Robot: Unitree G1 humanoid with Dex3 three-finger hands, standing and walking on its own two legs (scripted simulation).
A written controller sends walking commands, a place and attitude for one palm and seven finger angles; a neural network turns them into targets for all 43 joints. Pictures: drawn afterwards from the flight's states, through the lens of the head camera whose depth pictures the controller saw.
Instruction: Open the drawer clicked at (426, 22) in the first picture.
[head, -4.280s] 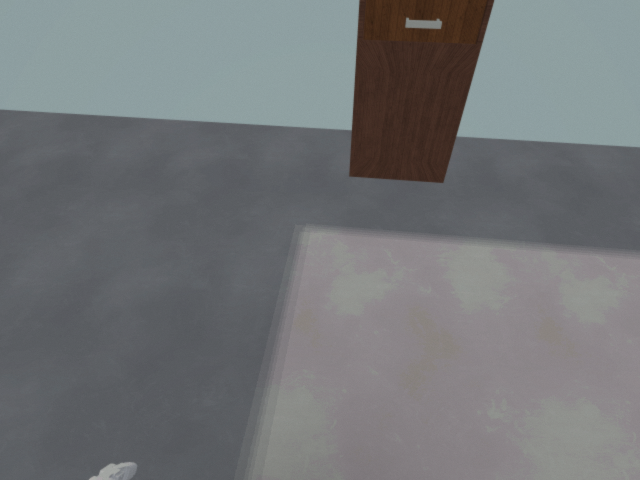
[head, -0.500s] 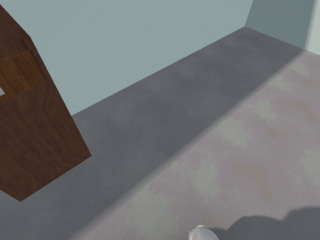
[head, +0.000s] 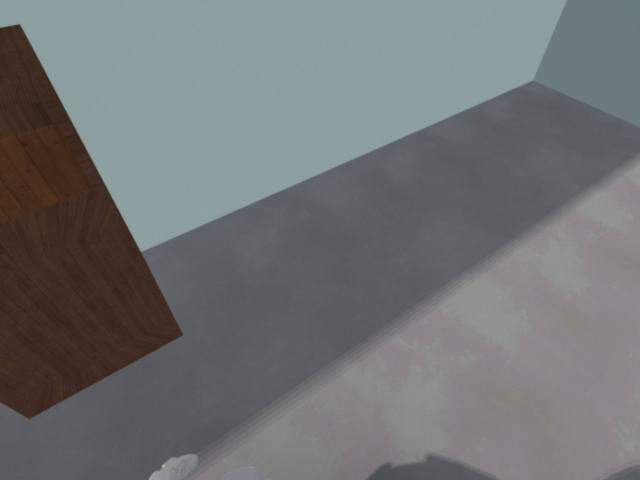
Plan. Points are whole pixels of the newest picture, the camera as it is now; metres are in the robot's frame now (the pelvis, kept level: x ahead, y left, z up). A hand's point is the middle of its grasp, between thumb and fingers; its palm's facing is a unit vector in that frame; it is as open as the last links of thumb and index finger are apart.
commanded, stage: turn to face it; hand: left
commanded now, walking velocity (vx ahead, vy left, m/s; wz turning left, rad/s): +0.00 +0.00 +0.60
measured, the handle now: out of the picture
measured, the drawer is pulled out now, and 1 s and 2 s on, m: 0.00 0.00 0.00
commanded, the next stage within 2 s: take the last steps up to it in 0.88 s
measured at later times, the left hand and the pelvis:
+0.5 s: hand out of the picture +0.03 +0.26 -0.16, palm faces +0.31 -0.90 -0.29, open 7.4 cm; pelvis +0.01 +0.02 +0.00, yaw +17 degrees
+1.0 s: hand out of the picture -0.11 +0.20 -0.19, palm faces +0.56 -0.80 -0.23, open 7.4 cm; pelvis -0.03 +0.01 -0.01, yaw +32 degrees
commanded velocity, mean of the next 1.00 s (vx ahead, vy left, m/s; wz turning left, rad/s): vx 0.01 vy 0.00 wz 0.46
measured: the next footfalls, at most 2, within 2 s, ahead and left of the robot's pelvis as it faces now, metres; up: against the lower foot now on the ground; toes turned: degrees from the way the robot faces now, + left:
left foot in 0.16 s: +0.06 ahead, +0.15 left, +0.00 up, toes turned +16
right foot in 0.58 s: +0.09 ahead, -0.11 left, +0.00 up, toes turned +17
